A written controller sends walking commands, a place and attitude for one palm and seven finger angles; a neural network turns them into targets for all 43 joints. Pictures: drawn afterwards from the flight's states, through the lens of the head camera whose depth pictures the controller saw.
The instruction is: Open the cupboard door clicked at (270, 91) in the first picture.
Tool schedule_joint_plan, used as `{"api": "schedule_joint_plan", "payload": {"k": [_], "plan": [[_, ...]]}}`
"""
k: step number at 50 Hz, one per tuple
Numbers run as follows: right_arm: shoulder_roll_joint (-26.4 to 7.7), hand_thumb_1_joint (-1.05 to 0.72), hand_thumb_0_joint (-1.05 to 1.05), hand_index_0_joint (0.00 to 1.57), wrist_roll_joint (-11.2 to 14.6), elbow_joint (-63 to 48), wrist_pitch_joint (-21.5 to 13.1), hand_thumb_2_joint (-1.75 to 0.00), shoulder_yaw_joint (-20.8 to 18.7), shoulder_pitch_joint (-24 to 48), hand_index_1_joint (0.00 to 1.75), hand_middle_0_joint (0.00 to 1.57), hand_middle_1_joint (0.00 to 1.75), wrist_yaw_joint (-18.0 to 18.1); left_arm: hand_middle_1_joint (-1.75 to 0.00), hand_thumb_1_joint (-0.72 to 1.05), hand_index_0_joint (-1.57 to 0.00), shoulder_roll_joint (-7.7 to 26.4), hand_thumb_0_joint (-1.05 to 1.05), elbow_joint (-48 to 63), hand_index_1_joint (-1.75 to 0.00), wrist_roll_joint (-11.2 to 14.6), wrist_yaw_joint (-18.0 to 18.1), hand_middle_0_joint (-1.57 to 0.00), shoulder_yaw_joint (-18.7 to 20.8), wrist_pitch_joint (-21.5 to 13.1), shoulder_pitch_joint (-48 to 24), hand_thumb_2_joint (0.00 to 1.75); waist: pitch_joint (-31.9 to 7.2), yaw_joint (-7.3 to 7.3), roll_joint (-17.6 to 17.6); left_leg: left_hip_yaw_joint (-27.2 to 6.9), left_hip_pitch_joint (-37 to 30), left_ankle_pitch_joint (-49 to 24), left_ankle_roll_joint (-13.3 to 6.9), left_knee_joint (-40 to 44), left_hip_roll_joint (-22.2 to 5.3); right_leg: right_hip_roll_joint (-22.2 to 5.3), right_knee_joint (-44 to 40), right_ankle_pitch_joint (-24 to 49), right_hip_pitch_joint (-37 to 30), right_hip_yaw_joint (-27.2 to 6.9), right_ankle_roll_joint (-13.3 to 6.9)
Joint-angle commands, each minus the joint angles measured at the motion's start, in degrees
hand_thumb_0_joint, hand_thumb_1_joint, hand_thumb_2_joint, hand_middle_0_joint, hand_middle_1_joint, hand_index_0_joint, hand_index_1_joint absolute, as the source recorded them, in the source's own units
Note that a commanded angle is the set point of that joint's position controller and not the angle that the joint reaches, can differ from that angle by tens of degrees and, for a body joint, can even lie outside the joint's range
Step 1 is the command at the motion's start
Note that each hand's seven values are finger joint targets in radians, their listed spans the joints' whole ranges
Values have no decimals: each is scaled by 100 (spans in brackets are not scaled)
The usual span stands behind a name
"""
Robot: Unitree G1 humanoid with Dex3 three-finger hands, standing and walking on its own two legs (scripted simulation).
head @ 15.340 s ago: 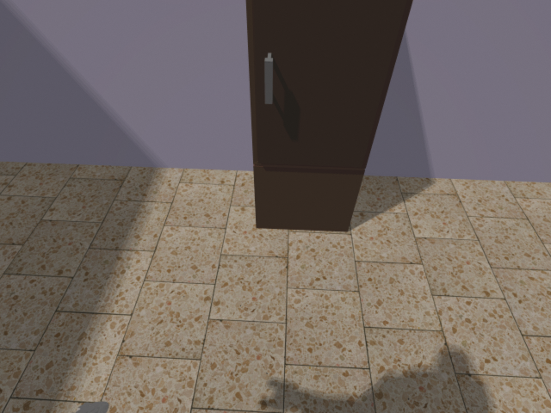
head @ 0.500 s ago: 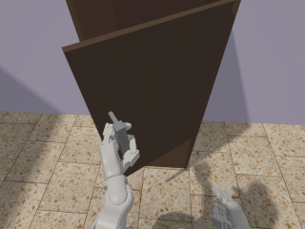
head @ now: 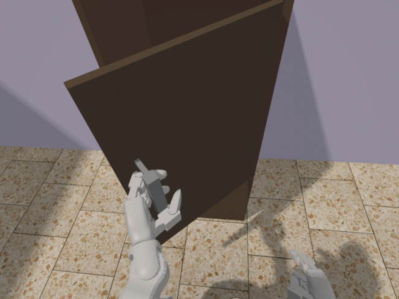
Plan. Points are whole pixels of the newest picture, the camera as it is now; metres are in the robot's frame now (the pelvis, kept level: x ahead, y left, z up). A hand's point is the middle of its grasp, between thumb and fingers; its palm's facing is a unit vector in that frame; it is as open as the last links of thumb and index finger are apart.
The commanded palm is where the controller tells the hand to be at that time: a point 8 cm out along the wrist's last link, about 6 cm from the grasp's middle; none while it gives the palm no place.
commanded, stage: open thumb and fingers to let go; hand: left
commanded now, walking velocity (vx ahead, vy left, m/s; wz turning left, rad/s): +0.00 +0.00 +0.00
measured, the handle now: (151, 188) +0.32 +0.11 +0.06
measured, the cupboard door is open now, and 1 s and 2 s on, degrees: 43 44 44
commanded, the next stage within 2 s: slide the hand sideways off the handle in 0.56 s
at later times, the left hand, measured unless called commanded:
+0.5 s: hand (169, 209) +0.28 +0.07 +0.06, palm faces +0.24 -0.97 -0.02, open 14.7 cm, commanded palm +0.24 +0.12 +0.06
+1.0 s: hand (160, 228) +0.24 +0.08 +0.06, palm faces -0.15 -0.99 +0.03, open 16.3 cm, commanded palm +0.23 +0.14 +0.06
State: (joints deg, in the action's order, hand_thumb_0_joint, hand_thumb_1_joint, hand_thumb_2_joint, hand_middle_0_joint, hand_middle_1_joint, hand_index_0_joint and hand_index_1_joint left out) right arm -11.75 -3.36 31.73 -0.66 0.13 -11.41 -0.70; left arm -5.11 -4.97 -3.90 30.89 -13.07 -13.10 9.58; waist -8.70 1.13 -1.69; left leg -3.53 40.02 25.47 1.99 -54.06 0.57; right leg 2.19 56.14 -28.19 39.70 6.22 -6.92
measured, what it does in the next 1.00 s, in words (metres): shifts its weight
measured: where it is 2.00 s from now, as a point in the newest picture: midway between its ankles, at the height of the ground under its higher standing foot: outside the picture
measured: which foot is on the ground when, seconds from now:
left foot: down 0.00-1.00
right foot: down 0.00-1.00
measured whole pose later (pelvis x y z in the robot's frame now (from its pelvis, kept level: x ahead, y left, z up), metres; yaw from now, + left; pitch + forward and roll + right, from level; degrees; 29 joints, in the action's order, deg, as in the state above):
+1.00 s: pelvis -0.01 +0.06 -0.01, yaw -2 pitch +11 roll +0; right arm -12.8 -0.2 24.6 -0.8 1.3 -15.5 -1.3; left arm 0.7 1.1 0.2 8.5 -17.2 -17.0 13.6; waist -7.2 1.2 -2.3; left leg -0.1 43.3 27.6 -1.0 -59.8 1.5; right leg 1.1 59.9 -28.3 42.7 3.0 -2.8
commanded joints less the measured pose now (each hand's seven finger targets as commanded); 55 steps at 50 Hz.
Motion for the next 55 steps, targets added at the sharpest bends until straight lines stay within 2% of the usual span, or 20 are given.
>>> {"api": "schedule_joint_plan", "payload": {"k": [1,3,5,7,9,12,15,27,31,33,34,35,36,38,40,42,46,50,53,55], "plan": [[-305,-90,0,20,0,-924,-325,-90,-139,453,30,20,30,50,-124,-8,-33,-297,0,1279,-124,-95,0,-33,26,-506,-931,48,-1190,56,881,112,125,-687,-217,55,170,-794,-1499,2408,-1491,-1588,880],[-327,-90,0,20,14,-915,-324,-90,-150,445,30,20,30,61,-123,-22,-32,-185,0,1203,-123,-82,-26,-32,112,-537,-927,42,-1140,58,992,83,184,-662,-220,59,158,-786,-1504,2330,-1478,-1588,870],[-326,-90,0,20,14,-926,-330,-90,-167,429,30,20,30,62,-122,-36,-31,-216,0,1282,-122,-69,-34,-31,99,-588,-864,36,-1292,21,900,111,160,-697,-216,64,166,-789,-1452,2418,-1553,-1585,867],[-317,-90,0,20,21,-949,-330,-90,-148,412,30,20,30,57,-120,-50,-30,-280,0,1182,-120,-74,-39,-30,35,-577,-798,30,-1142,30,932,117,154,-656,-220,81,164,-773,-1479,2275,-1444,-1529,857],[-330,-90,0,20,18,-944,-329,-90,-155,429,30,20,30,61,-120,-50,-30,-280,0,1192,-120,-72,-21,-30,34,-573,-938,30,-1146,46,927,117,144,-645,-230,70,162,-761,-1473,2138,-1391,-1505,843],[-317,-90,0,20,21,-951,-347,-90,-154,420,30,20,30,73,-105,-50,-27,-298,0,1211,-105,-72,18,-27,46,-579,-874,30,-1231,9,839,138,55,-695,-230,78,166,-736,-1460,2199,-1387,-1476,836],[-316,-90,0,20,34,-948,-336,-90,-141,429,30,20,30,79,-90,-50,-25,-264,0,1176,-90,-18,26,-25,107,-553,-885,30,-1161,10,964,138,58,-694,-228,108,167,-720,-1468,2197,-1403,-1425,831],[-284,-90,0,20,26,-1059,-343,-90,-100,501,30,20,30,28,-30,-50,-15,-432,0,1222,-30,-38,209,-15,65,-421,-719,30,-1114,-111,642,215,-296,-806,-235,227,163,-434,-1243,1773,-1014,-858,651],[-290,-90,0,20,29,-1098,-325,-90,-87,560,30,20,30,-16,-30,-50,-15,-650,0,1252,-30,-50,259,-15,-90,-307,-814,30,-1065,-113,468,217,-440,-885,-247,257,137,-293,-1089,1566,-763,-605,563],[-311,-90,0,20,22,-1120,-316,-90,-79,579,30,20,30,-20,-30,-50,-15,-648,0,1076,-30,-36,277,-15,-57,-227,-822,30,-946,-125,648,184,-361,-832,-253,266,133,-265,-1105,1374,-707,-548,545],[-643,-90,0,20,105,-948,-299,-90,-73,222,30,20,30,-91,-30,-50,-15,147,0,1267,-30,-667,-985,-15,-1309,-607,-1071,30,-411,516,855,204,-356,-876,-394,129,134,-325,-934,1882,-258,-773,606],[-571,-90,0,20,129,-1104,-303,-90,-144,185,30,20,30,-74,-30,-50,-15,545,0,1658,-30,-407,-1680,-15,-823,-946,-1317,30,-920,308,588,199,-297,-918,-414,33,141,-376,-800,2121,-548,-823,589],[-576,-90,0,20,160,-1194,-304,-90,-139,224,30,20,30,-49,-30,-50,-15,737,0,1740,-30,-258,-2224,-15,-746,-1116,-1167,30,-1191,210,341,228,-334,-916,-412,7,149,-396,-741,2234,-733,-896,575],[-547,-90,0,20,277,-1443,-323,-90,-137,179,30,20,30,-24,-30,-50,-15,580,0,1949,-30,255,-2827,-15,-665,-1168,-968,30,-1382,118,156,229,-488,-928,-396,72,135,-351,-768,2026,-869,-882,516],[-520,-90,0,20,362,-1594,-347,-90,-86,202,30,20,30,7,-30,-50,-15,272,0,1783,-30,669,-2917,-15,-642,-989,-778,30,-967,156,402,209,-416,-596,-383,165,121,-276,-957,1323,-609,-761,542],[-568,-90,0,20,386,-1644,-361,-90,-89,195,30,20,30,41,-30,-50,-15,238,0,1707,-30,797,-2703,-15,-458,-832,-723,30,-749,109,618,149,-340,-335,-364,249,107,-235,-1031,690,-413,-667,535],[-594,-90,0,20,326,-1731,-373,-90,-117,99,30,20,30,2,-30,-50,-15,391,0,1940,-30,500,-2253,-15,-353,-759,-447,30,-994,34,594,129,-355,-517,-369,223,101,-220,-767,910,-370,-543,505],[-585,-90,0,20,307,-1793,-306,-90,-121,57,30,20,30,-57,-30,-50,-15,556,0,2044,-30,217,-2119,-15,-328,-781,-69,30,-965,-9,477,148,-308,-650,-360,201,78,-200,-604,1086,-326,-512,463],[-583,-90,0,20,310,-1869,-283,-90,-132,77,30,20,30,-50,-30,-50,-15,624,0,2332,-30,185,-2122,-15,-307,-809,38,30,-1088,-48,359,153,-336,-691,-359,189,73,-182,-553,1093,-364,-514,445],[-574,-90,0,20,325,-1902,-261,-90,-106,69,30,20,30,-49,-30,-50,-15,677,0,2321,-30,267,-2158,-15,-219,-781,370,30,-933,-62,402,170,-284,-587,-341,238,67,-166,-606,1017,-353,-506,455]]}}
